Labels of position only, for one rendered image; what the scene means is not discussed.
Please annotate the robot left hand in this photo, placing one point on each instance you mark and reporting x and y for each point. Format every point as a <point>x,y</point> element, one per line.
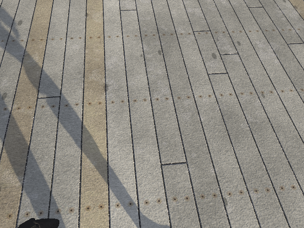
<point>40,223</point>

